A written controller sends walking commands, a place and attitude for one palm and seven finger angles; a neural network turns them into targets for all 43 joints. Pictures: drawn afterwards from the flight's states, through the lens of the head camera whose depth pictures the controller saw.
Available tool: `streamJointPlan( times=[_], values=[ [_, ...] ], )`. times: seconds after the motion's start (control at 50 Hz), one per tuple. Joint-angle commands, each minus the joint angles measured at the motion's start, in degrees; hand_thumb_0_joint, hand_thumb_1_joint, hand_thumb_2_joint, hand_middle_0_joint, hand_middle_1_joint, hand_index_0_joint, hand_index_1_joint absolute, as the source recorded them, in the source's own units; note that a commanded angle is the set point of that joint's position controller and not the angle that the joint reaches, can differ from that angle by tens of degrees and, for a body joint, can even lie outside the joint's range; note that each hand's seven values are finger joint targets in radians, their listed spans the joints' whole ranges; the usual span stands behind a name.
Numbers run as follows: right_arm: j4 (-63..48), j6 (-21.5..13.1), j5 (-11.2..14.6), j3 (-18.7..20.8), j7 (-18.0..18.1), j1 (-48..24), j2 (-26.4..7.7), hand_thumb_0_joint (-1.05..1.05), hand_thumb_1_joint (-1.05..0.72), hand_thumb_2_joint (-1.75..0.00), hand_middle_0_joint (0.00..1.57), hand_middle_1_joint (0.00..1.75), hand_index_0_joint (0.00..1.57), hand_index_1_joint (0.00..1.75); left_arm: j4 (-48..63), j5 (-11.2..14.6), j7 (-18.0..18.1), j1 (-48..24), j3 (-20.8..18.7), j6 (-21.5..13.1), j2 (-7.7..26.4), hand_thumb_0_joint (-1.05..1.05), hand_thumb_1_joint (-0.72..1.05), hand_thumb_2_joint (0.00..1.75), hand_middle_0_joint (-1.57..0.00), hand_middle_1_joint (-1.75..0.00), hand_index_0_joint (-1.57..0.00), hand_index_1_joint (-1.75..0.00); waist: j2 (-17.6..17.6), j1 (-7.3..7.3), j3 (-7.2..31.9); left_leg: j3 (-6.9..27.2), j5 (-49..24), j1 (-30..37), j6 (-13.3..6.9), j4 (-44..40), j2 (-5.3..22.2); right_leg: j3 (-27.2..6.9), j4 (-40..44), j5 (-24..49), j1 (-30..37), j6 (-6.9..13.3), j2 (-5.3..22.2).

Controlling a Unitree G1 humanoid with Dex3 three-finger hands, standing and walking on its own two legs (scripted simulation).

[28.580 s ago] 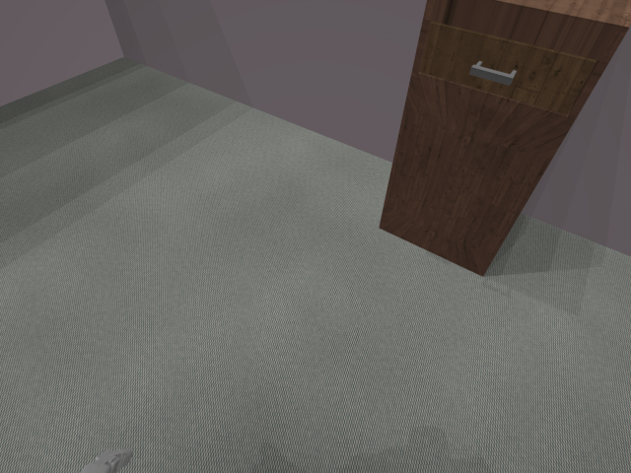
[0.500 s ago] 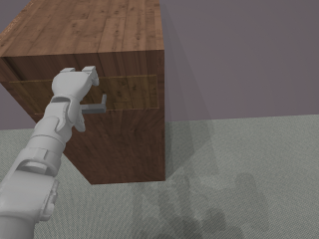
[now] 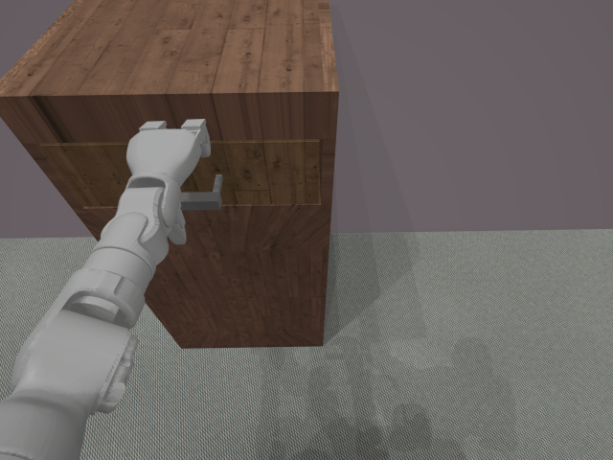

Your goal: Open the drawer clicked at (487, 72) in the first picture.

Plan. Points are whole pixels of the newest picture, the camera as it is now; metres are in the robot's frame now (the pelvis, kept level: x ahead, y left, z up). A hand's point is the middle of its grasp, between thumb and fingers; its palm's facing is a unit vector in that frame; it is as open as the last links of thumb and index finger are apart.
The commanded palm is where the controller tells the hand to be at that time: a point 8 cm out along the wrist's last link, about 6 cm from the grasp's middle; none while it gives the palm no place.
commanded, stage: re-aim the fingers above the handle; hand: left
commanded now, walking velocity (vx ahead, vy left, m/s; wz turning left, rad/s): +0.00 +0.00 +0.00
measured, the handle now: (187, 191) +0.51 +0.20 +0.04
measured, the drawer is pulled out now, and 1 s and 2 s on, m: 0.00 0.00 0.00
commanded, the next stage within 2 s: lower the fingers behind the handle in 0.88 s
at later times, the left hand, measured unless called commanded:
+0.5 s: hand (180, 183) +0.47 +0.19 +0.10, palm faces +0.01 +0.00 -1.00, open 13.6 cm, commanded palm +0.46 +0.17 +0.14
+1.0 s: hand (193, 187) +0.47 +0.17 +0.09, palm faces +0.02 -0.04 -1.00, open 13.6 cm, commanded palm +0.46 +0.17 +0.14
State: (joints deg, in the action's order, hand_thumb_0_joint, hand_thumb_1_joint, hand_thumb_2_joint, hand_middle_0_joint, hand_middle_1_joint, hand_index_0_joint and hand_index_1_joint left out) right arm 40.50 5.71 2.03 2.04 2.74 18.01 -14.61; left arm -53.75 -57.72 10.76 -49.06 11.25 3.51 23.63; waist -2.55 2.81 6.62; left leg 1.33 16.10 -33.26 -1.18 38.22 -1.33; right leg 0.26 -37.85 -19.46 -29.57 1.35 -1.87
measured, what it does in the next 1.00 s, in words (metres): stands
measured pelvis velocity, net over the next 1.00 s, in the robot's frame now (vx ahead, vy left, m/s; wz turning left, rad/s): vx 0.00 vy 0.01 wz -0.01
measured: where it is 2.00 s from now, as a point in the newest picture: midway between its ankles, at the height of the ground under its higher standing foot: outside the picture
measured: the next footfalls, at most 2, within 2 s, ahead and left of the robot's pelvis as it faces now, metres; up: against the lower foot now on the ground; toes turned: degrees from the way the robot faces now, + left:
none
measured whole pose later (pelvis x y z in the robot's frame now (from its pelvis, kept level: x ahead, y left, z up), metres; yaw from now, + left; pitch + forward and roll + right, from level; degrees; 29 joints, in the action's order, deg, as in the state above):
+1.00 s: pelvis +0.00 +0.01 +0.00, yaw -1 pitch +11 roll -1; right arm 40.6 4.9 1.4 1.8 2.6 17.8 -13.6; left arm -51.8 -58.1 12.4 -46.6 11.3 3.4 20.8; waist -2.7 2.9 6.7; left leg 0.4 16.9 -32.8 -1.8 38.7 -1.5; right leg -0.7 -38.2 -20.0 -29.3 0.8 -1.6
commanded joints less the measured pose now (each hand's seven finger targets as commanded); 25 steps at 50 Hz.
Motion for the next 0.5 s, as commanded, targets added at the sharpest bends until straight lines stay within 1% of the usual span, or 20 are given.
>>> streamJointPlan(
  times=[0.0, 0.04, 0.06, 0.08, 0.12, 0.14, 0.16, 0.18, 0.2, 0.22, 0.24, 0.26, 0.34, 0.36, 0.38, 0.4, 0.42, 0.44, 0.46, 0.48],
  values=[
    [-4.8, -2.0, -0.2, 2.8, 0.2, 2.3, -7.8, 0.00, -0.90, -0.90, 0.20, 0.30, 0.20, 0.30, 9.4, -0.4, 0.4, -31.0, 1.9, 0.4, 2.9, 0.00, -0.50, 0.30, -0.30, -1.20, -0.30, -1.20, 1.6, 5.62, 14.1, -1.4, -5.3, 15.6, -1.6, -3.6, -0.1, 0.4, 7.0, 5.8, -2.3, 0.5, -1.1],
    [-4.5, -2.1, -0.4, 2.8, 0.2, 2.4, -7.9, 0.00, -0.90, -0.90, 0.20, 0.30, 0.20, 0.30, 8.9, -0.6, 0.6, -30.3, 1.0, 0.4, 3.6, 0.00, -0.50, 0.30, -0.30, -1.20, -0.30, -1.20, 1.0, 5.01, 14.4, -1.0, -5.4, 15.9, -1.4, -3.6, 0.0, 0.7, 6.2, 5.7, -2.8, 0.7, -1.2],
    [-4.6, -2.1, -0.5, 2.8, 0.2, 2.3, -7.8, 0.00, -0.90, -0.90, 0.20, 0.30, 0.20, 0.30, 9.2, -0.7, 0.5, -30.2, 1.4, 0.6, 3.0, 0.00, -0.50, 0.30, -0.30, -1.20, -0.30, -1.20, 0.6, 5.08, 15.0, -1.0, -6.1, 16.4, -1.4, -3.5, 0.0, 0.7, 6.1, 6.1, -3.0, 0.7, -1.2],
    [-4.6, -2.1, -0.5, 2.8, 0.1, 2.4, -7.7, 0.00, -0.90, -0.90, 0.20, 0.30, 0.20, 0.30, 9.5, -0.7, 0.3, -30.6, 2.3, 0.6, 1.9, 0.00, -0.50, 0.30, -0.30, -1.20, -0.30, -1.20, 1.3, 5.22, 15.0, -0.7, -6.2, 16.6, -1.3, -3.5, 0.1, 1.0, 5.9, 6.1, -3.3, 0.8, -1.3],
    [-4.8, -2.3, -0.6, 3.0, -0.1, 2.4, -7.5, 0.00, -0.90, -0.90, 0.20, 0.30, 0.20, 0.30, 10.1, -0.1, -0.1, -30.4, 3.9, 0.2, -0.7, 0.00, -0.50, 0.30, -0.30, -1.20, -0.30, -1.20, 0.7, 5.27, 15.4, -0.5, -7.3, 17.6, -1.3, -3.1, 0.2, 1.1, 5.6, 6.7, -3.6, 0.9, -1.4],
    [-4.6, -2.2, -0.6, 2.9, -0.1, 2.2, -7.7, 0.00, -0.90, -0.90, 0.20, 0.30, 0.20, 0.30, 9.3, 0.0, -0.1, -29.6, 2.9, 0.4, 0.3, 0.00, -0.50, 0.30, -0.30, -1.20, -0.30, -1.20, 1.8, 5.32, 14.3, -0.5, -6.0, 17.1, -1.3, -3.4, 0.3, 1.3, 5.8, 6.0, -3.9, 0.8, -1.4],
    [-4.7, -2.3, -0.7, 2.7, 0.0, 2.0, -7.8, 0.00, -0.90, -0.90, 0.20, 0.30, 0.20, 0.30, 8.3, 0.1, -0.3, -29.9, 2.8, 0.6, 0.7, 0.00, -0.50, 0.30, -0.30, -1.20, -0.30, -1.20, 2.1, 5.36, 13.2, -0.5, -4.6, 15.8, -1.3, -3.6, 0.1, 1.2, 5.9, 5.1, -4.0, 0.7, -1.3],
    [-4.6, -2.3, -0.7, 2.6, 0.1, 2.2, -7.9, 0.00, -0.90, -0.90, 0.20, 0.30, 0.20, 0.30, 8.4, 0.4, -0.4, -30.9, 2.9, 0.5, 0.6, 0.00, -0.50, 0.30, -0.30, -1.20, -0.30, -1.20, 3.6, 5.72, 12.7, -0.3, -4.0, 15.2, -1.4, -3.8, 0.1, 1.2, 5.9, 4.8, -4.0, 0.6, -1.2],
    [-4.9, -2.5, -0.7, 2.6, 0.2, 2.2, -8.0, 0.00, -0.90, -0.90, 0.20, 0.30, 0.20, 0.30, 9.5, 0.8, -0.4, -31.7, 1.0, -0.3, 2.8, 0.00, -0.50, 0.30, -0.30, -1.20, -0.30, -1.20, 3.6, 5.18, 14.0, -0.2, -4.1, 14.9, -1.4, -3.8, 0.1, 1.0, 6.0, 4.9, -2.7, 0.7, -1.1],
    [-5.0, -2.5, -0.7, 2.7, 0.3, 2.1, -7.9, 0.00, -0.90, -0.90, 0.20, 0.30, 0.20, 0.30, 10.0, 0.6, -0.2, -31.7, 0.8, -0.6, 3.2, 0.00, -0.50, 0.30, -0.30, -1.20, -0.30, -1.20, 3.1, 5.19, 15.3, -0.3, -4.5, 15.7, -1.4, -3.6, 0.1, 0.8, 5.5, 5.2, -2.7, 0.6, -1.1],
    [-5.2, -2.5, -0.7, 2.6, 0.4, 2.1, -7.6, 0.00, -0.90, -0.90, 0.20, 0.30, 0.20, 0.30, 9.6, 0.9, -0.1, -30.2, 1.0, -0.6, 2.5, 0.00, -0.50, 0.30, -0.30, -1.20, -0.30, -1.20, 2.6, 4.70, 15.7, -0.6, -5.3, 16.0, -1.5, -3.3, 0.0, 0.8, 5.5, 5.7, -2.3, 0.7, -1.1],
    [-5.0, -2.6, -0.7, 2.5, 0.4, 2.2, -7.6, 0.00, -0.90, -0.90, 0.20, 0.30, 0.20, 0.30, 9.1, 0.7, -0.1, -30.5, 1.8, -0.5, 1.6, 0.00, -0.50, 0.30, -0.30, -1.20, -0.30, -1.20, 3.4, 5.28, 14.7, -0.4, -4.8, 15.8, -1.5, -3.4, 0.1, 1.0, 5.6, 5.4, -3.1, 0.6, -1.1],
    [-4.9, -2.7, -0.6, 2.5, 0.2, 2.5, -7.7, 0.00, -0.90, -0.90, 0.20, 0.30, 0.20, 0.30, 8.4, 0.2, 0.4, -30.3, 0.8, -0.7, 3.0, 0.00, -0.50, 0.30, -0.30, -1.20, -0.30, -1.20, 2.6, 4.80, 14.0, -0.2, -4.4, 14.8, -1.2, -3.5, 0.2, 1.1, 5.1, 4.8, -3.7, 0.8, -1.2],
    [-4.9, -2.7, -0.6, 2.4, 0.1, 2.5, -7.6, 0.00, -0.90, -0.90, 0.20, 0.30, 0.20, 0.30, 8.3, 0.3, 0.5, -30.4, 1.9, -0.5, 1.4, 0.00, -0.50, 0.30, -0.30, -1.20, -0.30, -1.20, 2.8, 4.97, 13.9, -0.3, -4.3, 14.8, -1.3, -3.5, 0.1, 1.2, 5.2, 4.7, -3.9, 0.8, -1.3],
    [-4.8, -2.8, -0.6, 2.5, 0.0, 2.6, -7.6, 0.00, -0.90, -0.90, 0.20, 0.30, 0.20, 0.30, 9.1, 0.4, 0.6, -31.3, 1.7, -0.6, 1.6, 0.00, -0.50, 0.30, -0.30, -1.20, -0.30, -1.20, 2.6, 5.16, 14.1, -0.1, -4.6, 15.4, -1.2, -3.5, 0.4, 1.3, 5.0, 4.9, -4.3, 0.8, -1.3],
    [-4.9, -2.8, -0.7, 2.7, 0.0, 2.7, -7.7, 0.00, -0.90, -0.90, 0.20, 0.30, 0.20, 0.30, 9.0, 0.5, 0.6, -30.7, 0.9, -0.6, 2.2, 0.00, -0.50, 0.30, -0.30, -1.20, -0.30, -1.20, 2.4, 4.69, 14.9, -0.2, -5.4, 15.4, -1.2, -3.4, 0.2, 1.3, 5.2, 5.3, -3.2, 0.9, -1.3],
    [-4.9, -2.8, -0.7, 2.7, 0.0, 2.6, -7.6, 0.00, -0.90, -0.90, 0.20, 0.30, 0.20, 0.30, 9.1, 0.4, 0.7, -30.8, 1.0, -0.5, 2.3, 0.00, -0.50, 0.30, -0.30, -1.20, -0.30, -1.20, 2.0, 4.87, 15.3, -0.3, -5.1, 15.8, -1.2, -3.3, 0.3, 1.2, 5.0, 5.2, -3.7, 0.8, -1.3],
    [-4.8, -2.6, -0.7, 2.6, 0.0, 2.7, -7.6, 0.00, -0.90, -0.90, 0.20, 0.30, 0.20, 0.30, 8.5, 0.3, 0.9, -30.2, 0.6, -0.2, 2.8, 0.00, -0.50, 0.30, -0.30, -1.20, -0.30, -1.20, 2.1, 4.81, 14.8, -0.4, -5.0, 15.3, -1.2, -3.1, 0.2, 1.1, 5.1, 5.3, -3.7, 0.8, -1.3],
    [-4.9, -2.6, -0.6, 2.5, 0.0, 2.7, -7.5, 0.00, -0.90, -0.90, 0.20, 0.30, 0.20, 0.30, 8.3, 0.2, 0.9, -30.1, 1.2, 0.1, 2.1, 0.00, -0.50, 0.30, -0.30, -1.20, -0.30, -1.20, 2.3, 4.64, 14.9, -0.2, -5.2, 15.2, -1.1, -3.3, 0.2, 1.2, 4.9, 5.3, -3.7, 0.9, -1.3],
    [-4.8, -2.6, -0.6, 2.6, -0.2, 2.6, -7.4, 0.00, -0.90, -0.90, 0.20, 0.30, 0.20, 0.30, 8.6, 0.3, 1.0, -31.4, 2.5, 0.2, 0.7, 0.00, -0.50, 0.30, -0.30, -1.20, -0.30, -1.20, 1.5, 5.31, 14.2, -0.2, -4.9, 15.5, -1.1, -3.3, 0.4, 1.4, 4.8, 5.1, -4.7, 0.9, -1.4]
  ],
)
